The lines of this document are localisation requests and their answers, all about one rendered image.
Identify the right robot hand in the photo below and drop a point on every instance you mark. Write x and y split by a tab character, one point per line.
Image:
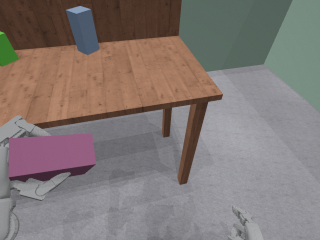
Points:
251	230

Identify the left robot hand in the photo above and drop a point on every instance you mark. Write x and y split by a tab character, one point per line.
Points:
32	188

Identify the table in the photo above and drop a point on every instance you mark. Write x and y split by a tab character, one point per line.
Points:
142	65

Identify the sponge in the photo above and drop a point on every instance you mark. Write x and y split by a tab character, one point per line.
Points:
44	157

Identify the robot left forearm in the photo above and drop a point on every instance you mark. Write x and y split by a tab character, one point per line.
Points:
9	222

